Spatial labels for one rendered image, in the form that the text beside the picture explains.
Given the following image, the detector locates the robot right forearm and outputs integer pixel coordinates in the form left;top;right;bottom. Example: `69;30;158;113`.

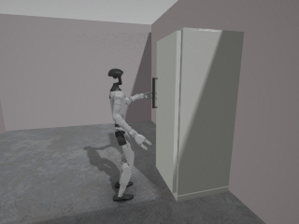
114;114;137;138

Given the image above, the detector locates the left robot upper arm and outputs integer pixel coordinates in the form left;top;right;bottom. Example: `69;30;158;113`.
125;97;132;105

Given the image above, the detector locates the fridge door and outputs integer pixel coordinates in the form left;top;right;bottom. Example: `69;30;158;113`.
156;30;182;193

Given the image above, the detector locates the handle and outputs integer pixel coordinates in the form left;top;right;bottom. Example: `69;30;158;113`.
152;77;158;108

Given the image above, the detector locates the right robot hand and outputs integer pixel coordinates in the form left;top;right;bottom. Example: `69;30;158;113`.
135;133;151;150

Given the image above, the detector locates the left robot hand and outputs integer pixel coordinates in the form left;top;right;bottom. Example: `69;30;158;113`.
145;91;157;100

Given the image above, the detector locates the left robot foot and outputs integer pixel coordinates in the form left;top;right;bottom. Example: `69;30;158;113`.
115;181;134;189

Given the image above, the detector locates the robot left shin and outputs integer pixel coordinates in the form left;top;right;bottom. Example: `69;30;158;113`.
120;160;124;176

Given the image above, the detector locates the right robot upper arm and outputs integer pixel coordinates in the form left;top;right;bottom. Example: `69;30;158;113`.
112;91;123;121

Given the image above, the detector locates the robot left forearm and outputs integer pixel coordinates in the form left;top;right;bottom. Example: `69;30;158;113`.
128;93;145;103

